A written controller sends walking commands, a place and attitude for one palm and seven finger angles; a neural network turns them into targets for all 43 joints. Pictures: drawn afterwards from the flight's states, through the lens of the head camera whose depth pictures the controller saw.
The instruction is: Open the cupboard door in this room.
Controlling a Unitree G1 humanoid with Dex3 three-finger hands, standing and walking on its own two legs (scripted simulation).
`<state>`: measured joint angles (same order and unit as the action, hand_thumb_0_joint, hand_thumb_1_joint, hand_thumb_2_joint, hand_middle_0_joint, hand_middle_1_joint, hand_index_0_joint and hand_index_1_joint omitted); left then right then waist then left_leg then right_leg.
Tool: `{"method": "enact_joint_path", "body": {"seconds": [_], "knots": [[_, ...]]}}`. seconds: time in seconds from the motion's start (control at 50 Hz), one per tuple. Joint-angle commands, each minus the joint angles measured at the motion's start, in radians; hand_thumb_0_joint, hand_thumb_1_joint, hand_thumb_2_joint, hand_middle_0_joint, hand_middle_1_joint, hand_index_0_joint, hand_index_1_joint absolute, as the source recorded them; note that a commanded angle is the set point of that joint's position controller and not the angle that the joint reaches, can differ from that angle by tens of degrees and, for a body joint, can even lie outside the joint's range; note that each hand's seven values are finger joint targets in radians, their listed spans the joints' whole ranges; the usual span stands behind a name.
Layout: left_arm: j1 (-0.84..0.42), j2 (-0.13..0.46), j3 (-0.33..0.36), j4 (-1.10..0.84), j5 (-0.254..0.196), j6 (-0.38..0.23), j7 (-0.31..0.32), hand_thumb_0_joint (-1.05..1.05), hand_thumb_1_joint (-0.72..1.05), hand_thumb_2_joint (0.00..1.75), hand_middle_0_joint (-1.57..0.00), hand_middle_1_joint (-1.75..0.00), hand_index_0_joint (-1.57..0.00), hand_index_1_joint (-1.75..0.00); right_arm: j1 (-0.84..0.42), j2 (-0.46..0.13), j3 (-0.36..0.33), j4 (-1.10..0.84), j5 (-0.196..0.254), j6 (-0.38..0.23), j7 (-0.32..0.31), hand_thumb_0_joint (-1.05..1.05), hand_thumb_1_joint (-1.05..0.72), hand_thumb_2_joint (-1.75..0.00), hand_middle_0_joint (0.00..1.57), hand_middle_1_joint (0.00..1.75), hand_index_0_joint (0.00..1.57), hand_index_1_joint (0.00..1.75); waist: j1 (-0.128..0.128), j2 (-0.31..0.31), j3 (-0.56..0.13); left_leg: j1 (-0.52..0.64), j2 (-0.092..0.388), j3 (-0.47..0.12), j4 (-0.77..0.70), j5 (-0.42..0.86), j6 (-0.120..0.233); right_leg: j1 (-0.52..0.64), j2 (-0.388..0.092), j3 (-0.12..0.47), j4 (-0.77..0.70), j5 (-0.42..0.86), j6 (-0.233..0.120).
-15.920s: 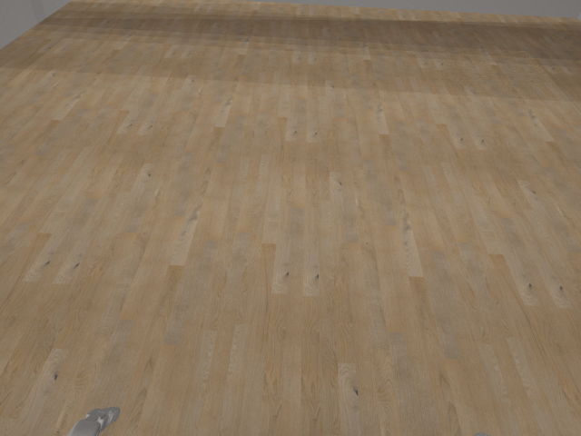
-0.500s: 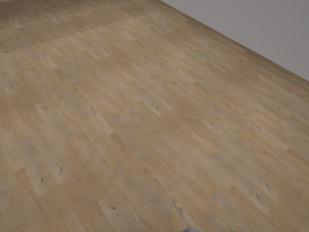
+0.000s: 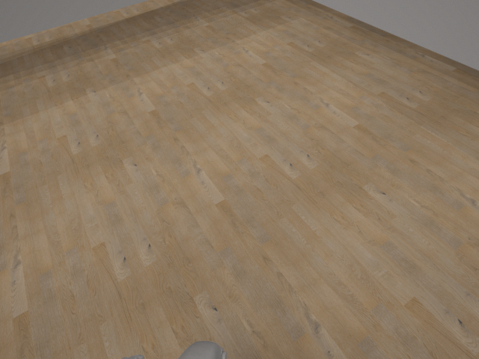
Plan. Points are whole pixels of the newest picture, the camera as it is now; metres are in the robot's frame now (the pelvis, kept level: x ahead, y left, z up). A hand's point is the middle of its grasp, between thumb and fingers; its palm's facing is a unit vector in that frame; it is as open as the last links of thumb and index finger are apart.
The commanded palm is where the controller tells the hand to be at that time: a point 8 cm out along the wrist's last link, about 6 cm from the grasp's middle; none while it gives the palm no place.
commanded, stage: turn or walk to find it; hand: left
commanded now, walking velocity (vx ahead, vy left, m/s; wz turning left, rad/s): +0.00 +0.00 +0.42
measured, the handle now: out of the picture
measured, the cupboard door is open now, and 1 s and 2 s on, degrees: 0 0 0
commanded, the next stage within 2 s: stand and wait in 1.86 s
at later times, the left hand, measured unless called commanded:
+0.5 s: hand out of the picture -0.02 +0.27 -0.18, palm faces +0.26 -0.94 -0.24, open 7.3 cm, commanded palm none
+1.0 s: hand out of the picture -0.03 +0.19 -0.14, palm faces +0.42 -0.86 -0.28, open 7.3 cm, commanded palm none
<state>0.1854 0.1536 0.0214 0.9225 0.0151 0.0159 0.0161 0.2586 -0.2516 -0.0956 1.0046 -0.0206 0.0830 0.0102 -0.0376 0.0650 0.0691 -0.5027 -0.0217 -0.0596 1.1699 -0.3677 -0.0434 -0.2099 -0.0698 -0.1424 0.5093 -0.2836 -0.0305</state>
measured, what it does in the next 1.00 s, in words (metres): steps on the spot, turning left: left foot, then right foot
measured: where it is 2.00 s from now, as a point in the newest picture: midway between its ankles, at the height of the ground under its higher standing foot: outside the picture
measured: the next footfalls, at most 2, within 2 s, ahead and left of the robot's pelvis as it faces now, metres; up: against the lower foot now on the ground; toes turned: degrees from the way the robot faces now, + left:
left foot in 0.30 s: -0.01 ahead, +0.16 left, +0.00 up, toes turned +13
right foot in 0.76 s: +0.06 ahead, -0.08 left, +0.00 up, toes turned +14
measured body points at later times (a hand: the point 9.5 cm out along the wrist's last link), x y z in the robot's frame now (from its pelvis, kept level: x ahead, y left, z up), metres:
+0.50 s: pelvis -0.02 +0.05 +0.00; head +0.01 +0.08 +0.45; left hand -0.04 +0.32 -0.16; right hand +0.13 -0.17 -0.13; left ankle -0.05 +0.15 -0.74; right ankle -0.01 -0.10 -0.66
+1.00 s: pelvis -0.02 -0.01 +0.00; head +0.02 -0.04 +0.45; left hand -0.05 +0.23 -0.12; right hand +0.10 -0.24 -0.17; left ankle -0.12 +0.12 -0.64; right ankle +0.02 -0.09 -0.74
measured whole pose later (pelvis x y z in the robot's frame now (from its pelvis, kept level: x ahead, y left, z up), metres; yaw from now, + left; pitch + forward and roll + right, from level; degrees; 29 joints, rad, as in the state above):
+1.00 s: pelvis -0.02 -0.01 +0.00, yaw +26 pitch -1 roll +2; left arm 0.20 0.15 0.02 0.93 0.02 0.01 0.02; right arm 0.25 -0.26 -0.09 1.01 -0.02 0.08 0.01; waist -0.03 0.06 0.07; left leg -0.48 0.01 -0.06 1.18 -0.35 -0.06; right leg -0.21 -0.08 -0.18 0.51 -0.27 -0.04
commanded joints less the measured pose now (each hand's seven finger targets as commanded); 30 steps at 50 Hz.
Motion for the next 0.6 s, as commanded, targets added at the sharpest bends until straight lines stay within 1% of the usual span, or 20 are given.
{"method": "enact_joint_path", "body": {"seconds": [0.0, 0.08, 0.14, 0.18, 0.2, 0.22, 0.24, 0.26, 0.28, 0.3, 0.32, 0.34, 0.36, 0.38, 0.4, 0.42, 0.46, 0.48, 0.54, 0.58], "knots": [[0.026, 0.186, 0.054, -0.060, 0.001, -0.032, 0.019, 0.00, 0.90, 0.90, -0.20, -0.30, -0.20, -0.30, -0.007, -0.054, -0.006, -0.056, -0.003, -0.022, 0.005, 0.00, -0.90, -0.90, 0.20, 0.30, 0.20, 0.30, 0.038, -0.233, -0.031, -0.063, 0.051, 0.010, 0.033, 0.028, -0.031, 0.058, -0.237, 0.151, -0.218, 0.196, -0.069], [0.086, 0.213, 0.064, -0.030, 0.011, -0.030, 0.020, 0.00, 0.90, 0.90, -0.20, -0.30, -0.20, -0.30, -0.074, -0.041, 0.005, -0.071, 0.002, -0.026, 0.002, 0.00, -0.90, -0.90, 0.20, 0.30, 0.20, 0.30, 0.068, -0.228, -0.035, -0.023, 0.069, 0.046, -0.137, -0.058, -0.037, 0.102, -0.282, 0.141, -0.190, 0.292, -0.101], [0.109, 0.242, 0.072, -0.014, 0.017, -0.023, 0.017, 0.00, 0.90, 0.90, -0.20, -0.30, -0.20, -0.30, -0.108, -0.024, 0.017, -0.082, 0.007, -0.036, 0.001, 0.00, -0.90, -0.90, 0.20, 0.30, 0.20, 0.30, 0.088, -0.257, -0.059, 0.040, 0.061, 0.094, -0.298, -0.104, -0.030, 0.127, -0.290, 0.112, -0.143, 0.399, -0.114], [0.117, 0.256, 0.080, -0.004, 0.019, -0.020, 0.015, 0.00, 0.90, 0.90, -0.20, -0.30, -0.20, -0.30, -0.112, -0.020, 0.024, -0.088, 0.014, -0.047, -0.002, 0.00, -0.90, -0.90, 0.20, 0.30, 0.20, 0.30, 0.094, -0.276, -0.084, 0.095, 0.055, 0.120, -0.411, -0.115, -0.018, 0.142, -0.302, 0.109, -0.099, 0.465, -0.119], [0.111, 0.261, 0.081, 0.000, 0.017, -0.018, 0.015, 0.00, 0.90, 0.90, -0.20, -0.30, -0.20, -0.30, -0.094, -0.022, 0.025, -0.082, 0.015, -0.052, -0.004, 0.00, -0.90, -0.90, 0.20, 0.30, 0.20, 0.30, 0.082, -0.266, -0.097, 0.135, 0.050, 0.134, -0.481, -0.081, -0.014, 0.137, -0.301, 0.096, -0.068, 0.483, -0.107], [0.096, 0.265, 0.081, 0.002, 0.014, -0.016, 0.013, 0.00, 0.90, 0.90, -0.20, -0.30, -0.20, -0.30, -0.065, -0.025, 0.026, -0.076, 0.015, -0.056, -0.004, 0.00, -0.90, -0.90, 0.20, 0.30, 0.20, 0.30, 0.063, -0.257, -0.118, 0.189, 0.040, 0.150, -0.563, -0.012, -0.010, 0.129, -0.288, 0.068, -0.031, 0.478, -0.082], [0.079, 0.259, 0.081, 0.002, 0.006, -0.012, 0.013, 0.00, 0.90, 0.90, -0.20, -0.30, -0.20, -0.30, -0.028, -0.036, 0.023, -0.067, 0.013, -0.063, -0.004, 0.00, -0.90, -0.90, 0.20, 0.30, 0.20, 0.30, 0.036, -0.227, -0.133, 0.283, 0.043, 0.149, -0.687, 0.112, -0.002, 0.081, -0.269, 0.030, 0.027, 0.425, -0.042], [0.075, 0.234, 0.075, -0.002, -0.002, -0.005, 0.010, 0.00, 0.90, 0.90, -0.20, -0.30, -0.20, -0.30, 0.005, -0.076, 0.015, -0.058, 0.012, -0.071, -0.001, 0.00, -0.90, -0.90, 0.20, 0.30, 0.20, 0.30, 0.015, -0.112, -0.154, 0.415, 0.085, 0.088, -0.795, 0.252, 0.013, -0.016, -0.223, -0.013, 0.146, 0.315, 0.010], [0.088, 0.169, 0.064, -0.033, -0.009, 0.002, 0.006, 0.00, 0.90, 0.90, -0.20, -0.30, -0.20, -0.30, 0.035, -0.175, -0.008, -0.064, 0.003, -0.080, -0.007, 0.00, -0.90, -0.90, 0.20, 0.30, 0.20, 0.30, -0.001, 0.173, -0.163, 0.546, 0.318, -0.220, -0.828, 0.539, 0.112, -0.270, -0.091, -0.059, 0.336, -0.091, 0.088], [0.032, 0.141, 0.043, -0.057, -0.002, 0.011, 0.008, 0.00, 0.90, 0.90, -0.20, -0.30, -0.20, -0.30, 0.073, -0.230, -0.019, -0.053, 0.005, -0.071, -0.015, 0.00, -0.90, -0.90, 0.20, 0.30, 0.20, 0.30, -0.026, 0.227, -0.150, 0.511, 0.437, -0.298, -0.831, 0.760, 0.215, -0.336, -0.049, 0.011, 0.475, -0.382, 0.105], [0.000, 0.159, 0.048, -0.055, 0.000, 0.019, 0.009, 0.00, 0.90, 0.90, -0.20, -0.30, -0.20, -0.30, 0.060, -0.217, -0.015, -0.050, 0.001, -0.066, -0.019, 0.00, -0.90, -0.90, 0.20, 0.30, 0.20, 0.30, -0.025, 0.126, -0.119, 0.453, 0.436, -0.237, -0.824, 0.703, 0.242, -0.318, -0.064, 0.065, 0.553, -0.344, 0.092], [-0.019, 0.150, 0.050, -0.041, 0.002, 0.025, 0.010, 0.00, 0.90, 0.90, -0.20, -0.30, -0.20, -0.30, 0.024, -0.185, -0.005, -0.053, -0.002, -0.073, -0.029, 0.00, -0.90, -0.90, 0.20, 0.30, 0.20, 0.30, -0.017, 0.199, -0.097, 0.409, 0.367, -0.218, -0.838, 0.673, 0.218, -0.330, -0.067, 0.102, 0.571, -0.287, 0.097], [-0.029, 0.167, 0.056, -0.029, 0.000, 0.025, 0.004, 0.00, 0.90, 0.90, -0.20, -0.30, -0.20, -0.30, -0.028, -0.157, 0.001, -0.065, -0.002, -0.071, -0.034, 0.00, -0.90, -0.90, 0.20, 0.30, 0.20, 0.30, 0.002, 0.172, -0.055, 0.373, 0.331, -0.189, -0.835, 0.621, 0.205, -0.339, -0.065, 0.108, 0.604, -0.227, 0.098], [-0.017, 0.169, 0.059, -0.019, 0.000, 0.024, -0.001, 0.00, 0.90, 0.90, -0.20, -0.30, -0.20, -0.30, -0.062, -0.147, 0.010, -0.078, -0.003, -0.071, -0.034, 0.00, -0.90, -0.90, 0.20, 0.30, 0.20, 0.30, 0.016, 0.148, -0.038, 0.355, 0.295, -0.147, -0.834, 0.613, 0.191, -0.333, -0.058, 0.113, 0.620, -0.179, 0.101], [0.009, 0.168, 0.058, -0.009, 0.000, 0.021, -0.005, 0.00, 0.90, 0.90, -0.20, -0.30, -0.20, -0.30, -0.077, -0.138, 0.014, -0.082, -0.001, -0.076, -0.034, 0.00, -0.90, -0.90, 0.20, 0.30, 0.20, 0.30, 0.031, 0.119, -0.052, 0.380, 0.271, -0.122, -0.826, 0.630, 0.185, -0.335, -0.048, 0.108, 0.623, -0.151, 0.106], [0.016, 0.166, 0.056, -0.006, 0.000, 0.018, -0.006, 0.00, 0.90, 0.90, -0.20, -0.30, -0.20, -0.30, -0.069, -0.137, 0.012, -0.086, 0.001, -0.080, -0.034, 0.00, -0.90, -0.90, 0.20, 0.30, 0.20, 0.30, 0.029, 0.092, -0.072, 0.408, 0.258, -0.112, -0.815, 0.668, 0.185, -0.336, -0.041, 0.107, 0.615, -0.136, 0.111], [0.010, 0.165, 0.053, -0.007, -0.001, 0.016, -0.006, 0.00, 0.90, 0.90, -0.20, -0.30, -0.20, -0.30, -0.052, -0.141, 0.010, -0.085, 0.004, -0.082, -0.034, 0.00, -0.90, -0.90, 0.20, 0.30, 0.20, 0.30, 0.027, 0.056, -0.090, 0.437, 0.254, -0.114, -0.812, 0.691, 0.191, -0.332, -0.035, 0.110, 0.585, -0.125, 0.117], [0.002, 0.161, 0.052, -0.012, -0.001, 0.016, -0.005, 0.00, 0.90, 0.90, -0.20, -0.30, -0.20, -0.30, -0.038, -0.141, 0.007, -0.084, 0.003, -0.083, -0.033, 0.00, -0.90, -0.90, 0.20, 0.30, 0.20, 0.30, 0.020, 0.058, -0.102, 0.456, 0.254, -0.122, -0.808, 0.702, 0.194, -0.333, -0.031, 0.113, 0.569, -0.123, 0.121], [-0.036, 0.155, 0.048, -0.035, -0.004, 0.015, 0.000, 0.00, 0.90, 0.90, -0.20, -0.30, -0.20, -0.30, -0.011, -0.142, 0.002, -0.084, 0.001, -0.080, -0.030, 0.00, -0.90, -0.90, 0.20, 0.30, 0.20, 0.30, 0.005, 0.069, -0.097, 0.457, 0.263, -0.169, -0.801, 0.707, 0.209, -0.326, -0.022, 0.119, 0.499, -0.145, 0.126], [-0.052, 0.150, 0.045, -0.049, -0.006, 0.015, 0.002, 0.00, 0.90, 0.90, -0.20, -0.30, -0.20, -0.30, -0.019, -0.148, -0.003, -0.088, -0.003, -0.075, -0.029, 0.00, -0.90, -0.90, 0.20, 0.30, 0.20, 0.30, 0.004, 0.074, -0.093, 0.435, 0.268, -0.197, -0.796, 0.669, 0.220, -0.293, -0.014, 0.120, 0.425, -0.172, 0.123]]}}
